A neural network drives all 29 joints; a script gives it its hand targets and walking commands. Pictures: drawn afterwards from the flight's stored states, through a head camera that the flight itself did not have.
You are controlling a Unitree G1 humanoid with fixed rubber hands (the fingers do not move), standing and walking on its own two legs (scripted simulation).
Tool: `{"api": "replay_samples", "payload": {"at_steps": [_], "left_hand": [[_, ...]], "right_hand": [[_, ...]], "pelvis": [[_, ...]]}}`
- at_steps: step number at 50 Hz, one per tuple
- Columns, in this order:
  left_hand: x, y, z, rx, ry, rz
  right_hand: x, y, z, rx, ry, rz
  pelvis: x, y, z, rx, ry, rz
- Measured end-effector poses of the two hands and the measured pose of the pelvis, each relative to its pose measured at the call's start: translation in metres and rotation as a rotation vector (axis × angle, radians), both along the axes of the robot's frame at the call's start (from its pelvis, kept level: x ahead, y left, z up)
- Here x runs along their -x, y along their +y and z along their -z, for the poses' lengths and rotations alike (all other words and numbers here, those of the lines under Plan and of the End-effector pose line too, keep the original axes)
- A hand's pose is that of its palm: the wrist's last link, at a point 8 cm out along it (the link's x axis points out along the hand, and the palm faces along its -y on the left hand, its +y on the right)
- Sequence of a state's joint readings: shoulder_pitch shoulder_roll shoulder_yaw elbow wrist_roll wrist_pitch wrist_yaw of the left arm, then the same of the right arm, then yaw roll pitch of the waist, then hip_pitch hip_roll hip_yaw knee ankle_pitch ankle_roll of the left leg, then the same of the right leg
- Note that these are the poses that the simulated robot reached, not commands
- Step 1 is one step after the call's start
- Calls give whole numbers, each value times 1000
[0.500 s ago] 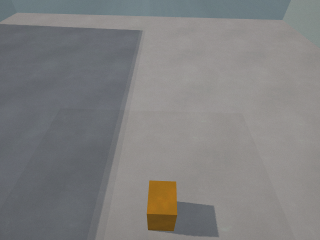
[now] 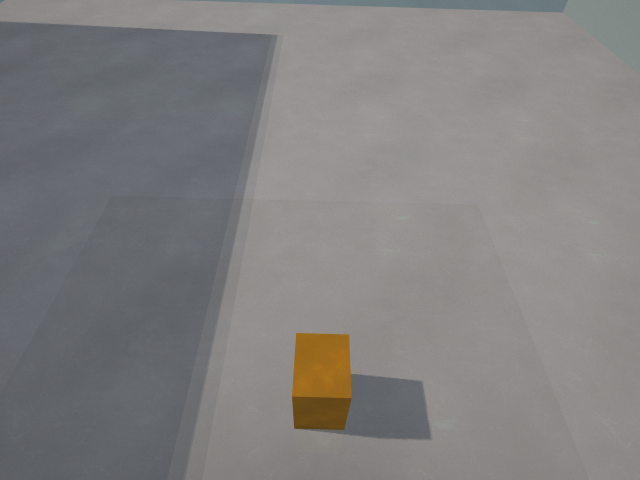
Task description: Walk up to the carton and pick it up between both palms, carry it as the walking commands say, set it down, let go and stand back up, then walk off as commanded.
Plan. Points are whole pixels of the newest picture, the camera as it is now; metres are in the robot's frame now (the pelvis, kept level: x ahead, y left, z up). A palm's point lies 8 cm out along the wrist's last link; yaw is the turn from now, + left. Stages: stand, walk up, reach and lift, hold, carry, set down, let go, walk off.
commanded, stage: walk off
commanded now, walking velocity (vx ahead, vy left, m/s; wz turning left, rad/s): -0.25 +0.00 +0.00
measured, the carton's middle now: (320, 382) +0.50 +0.01 -0.64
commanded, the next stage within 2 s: none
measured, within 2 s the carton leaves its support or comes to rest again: neither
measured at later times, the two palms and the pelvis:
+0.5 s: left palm out of the picture -0.07 +0.20 -0.12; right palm out of the picture -0.11 -0.29 -0.15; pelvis -0.13 -0.04 +0.00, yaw -3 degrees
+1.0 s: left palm out of the picture -0.24 +0.27 -0.15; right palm out of the picture -0.24 -0.22 -0.12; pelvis -0.27 +0.02 +0.01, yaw -3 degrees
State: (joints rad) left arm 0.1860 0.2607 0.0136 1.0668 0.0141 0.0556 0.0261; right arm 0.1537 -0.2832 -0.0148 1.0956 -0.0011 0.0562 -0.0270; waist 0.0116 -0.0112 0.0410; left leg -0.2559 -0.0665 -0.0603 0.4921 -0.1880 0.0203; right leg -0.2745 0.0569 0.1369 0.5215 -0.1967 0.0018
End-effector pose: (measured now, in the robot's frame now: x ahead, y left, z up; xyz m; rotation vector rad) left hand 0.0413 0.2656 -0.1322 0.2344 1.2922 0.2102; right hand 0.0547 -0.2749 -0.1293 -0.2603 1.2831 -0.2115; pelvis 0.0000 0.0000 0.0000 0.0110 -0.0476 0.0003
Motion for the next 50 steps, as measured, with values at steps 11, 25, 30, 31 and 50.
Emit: {"api": "replay_samples", "payload": {"at_steps": [11, 25, 30, 31, 50], "left_hand": [[71, -10, -5, -32, 71, 11], [112, -66, -13, -6, -25, 24], [106, -64, -10, 22, -120, 32], [110, -62, -7, 31, -126, 33], [279, 3, 15, 68, 78, -45]], "right_hand": [[62, 2, 14, -47, 10, 61], [160, -17, 21, -96, 47, 119], [198, -12, 17, -68, 83, 127], [204, -11, 15, -58, 80, 126], [299, 52, -12, -18, 1, 107]], "pelvis": [[54, -12, 2, 2, 12, 59], [127, -37, -2, -26, 46, 46], [156, -29, 0, -8, 50, 33], [162, -26, 1, -2, 49, 30], [270, 17, -6, 50, 44, 55]]}}
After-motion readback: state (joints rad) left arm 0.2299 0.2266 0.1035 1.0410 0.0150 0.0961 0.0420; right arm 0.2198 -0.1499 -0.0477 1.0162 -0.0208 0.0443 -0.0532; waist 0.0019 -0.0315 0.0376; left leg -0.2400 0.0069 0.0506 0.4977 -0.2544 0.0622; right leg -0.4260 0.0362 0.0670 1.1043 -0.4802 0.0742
